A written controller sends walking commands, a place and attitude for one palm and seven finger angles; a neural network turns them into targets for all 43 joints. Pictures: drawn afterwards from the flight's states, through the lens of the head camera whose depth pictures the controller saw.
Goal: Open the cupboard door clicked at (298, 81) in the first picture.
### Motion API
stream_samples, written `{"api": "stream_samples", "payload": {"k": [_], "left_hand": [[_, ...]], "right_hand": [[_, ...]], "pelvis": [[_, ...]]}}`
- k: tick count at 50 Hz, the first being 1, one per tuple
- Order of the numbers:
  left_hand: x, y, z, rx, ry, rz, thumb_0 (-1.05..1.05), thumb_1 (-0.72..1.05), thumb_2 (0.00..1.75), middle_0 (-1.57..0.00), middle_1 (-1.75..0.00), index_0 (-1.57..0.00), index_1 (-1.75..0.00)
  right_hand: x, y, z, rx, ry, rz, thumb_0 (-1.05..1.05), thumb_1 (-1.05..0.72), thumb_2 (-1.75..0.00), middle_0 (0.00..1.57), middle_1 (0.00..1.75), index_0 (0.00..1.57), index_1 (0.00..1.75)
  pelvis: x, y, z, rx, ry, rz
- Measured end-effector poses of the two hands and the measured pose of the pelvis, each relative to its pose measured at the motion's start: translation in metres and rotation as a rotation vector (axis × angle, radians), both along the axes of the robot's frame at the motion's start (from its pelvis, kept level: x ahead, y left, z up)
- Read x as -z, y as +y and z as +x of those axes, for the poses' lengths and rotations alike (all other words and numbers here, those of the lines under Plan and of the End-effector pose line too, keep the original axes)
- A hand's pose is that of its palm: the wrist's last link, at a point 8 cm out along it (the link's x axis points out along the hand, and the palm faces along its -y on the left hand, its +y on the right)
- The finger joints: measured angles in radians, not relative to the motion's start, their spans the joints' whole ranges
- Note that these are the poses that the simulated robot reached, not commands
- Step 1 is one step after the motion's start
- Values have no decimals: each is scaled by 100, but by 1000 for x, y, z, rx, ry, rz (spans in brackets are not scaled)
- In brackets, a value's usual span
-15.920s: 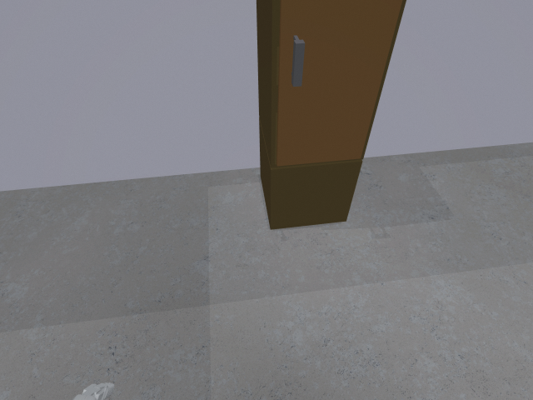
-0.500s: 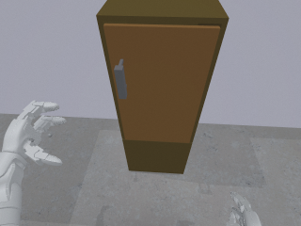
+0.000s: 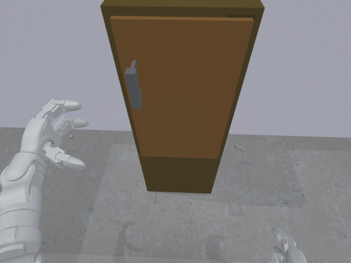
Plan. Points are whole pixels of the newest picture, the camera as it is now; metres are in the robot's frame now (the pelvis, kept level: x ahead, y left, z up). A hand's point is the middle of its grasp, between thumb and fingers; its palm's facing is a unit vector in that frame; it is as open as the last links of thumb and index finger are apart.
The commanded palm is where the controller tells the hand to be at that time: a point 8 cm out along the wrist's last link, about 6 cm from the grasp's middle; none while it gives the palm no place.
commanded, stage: move the hooked fingers beside the handle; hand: left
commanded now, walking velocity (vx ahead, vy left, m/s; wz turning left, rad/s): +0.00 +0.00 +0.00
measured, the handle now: (135, 84) +0.56 +0.15 +0.09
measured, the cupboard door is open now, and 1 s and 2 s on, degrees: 0 0 0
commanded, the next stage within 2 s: none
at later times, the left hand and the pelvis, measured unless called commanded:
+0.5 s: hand (88, 115) +0.42 +0.24 +0.11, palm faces -0.01 -1.00 -0.02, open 14.0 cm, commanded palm +0.39 +0.29 +0.11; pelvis +0.01 +0.02 +0.00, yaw -1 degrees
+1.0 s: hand (104, 99) +0.47 +0.21 +0.11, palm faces -0.01 -1.00 -0.01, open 14.0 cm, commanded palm +0.45 +0.27 +0.10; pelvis +0.01 +0.01 -0.01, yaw -1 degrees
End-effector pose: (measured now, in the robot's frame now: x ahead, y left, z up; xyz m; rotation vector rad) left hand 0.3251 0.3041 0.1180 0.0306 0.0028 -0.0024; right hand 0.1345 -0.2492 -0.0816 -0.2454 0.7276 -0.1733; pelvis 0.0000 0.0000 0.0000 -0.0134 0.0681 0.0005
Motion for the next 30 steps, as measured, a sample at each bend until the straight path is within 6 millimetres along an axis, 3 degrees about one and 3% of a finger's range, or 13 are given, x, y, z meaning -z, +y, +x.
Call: {"api": "stream_samples", "payload": {"k": [11,21,30], "left_hand": [[3,-5,35,-8,2,-2,-1,-49,30,-30,-120,-30,-120],[11,-7,60,-15,23,-21,-1,-50,30,-30,-120,-30,-120],[4,-20,85,7,-6,-39,-1,-50,30,-30,-120,-30,-120]], "right_hand": [[8,3,-23,50,91,12,1,-90,-90,20,30,20,30],[13,7,-28,53,161,2,1,-90,-90,20,30,21,30],[17,8,-37,69,205,5,1,-90,-90,20,30,21,30]], "pelvis": [[1,8,10,21,30,2],[2,13,12,12,52,-3],[3,16,15,17,70,-4]]}}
